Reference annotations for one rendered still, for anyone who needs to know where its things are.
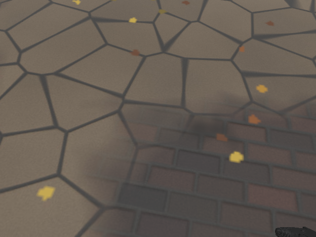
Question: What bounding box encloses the robot right hand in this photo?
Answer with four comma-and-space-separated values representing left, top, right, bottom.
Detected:
275, 226, 316, 237

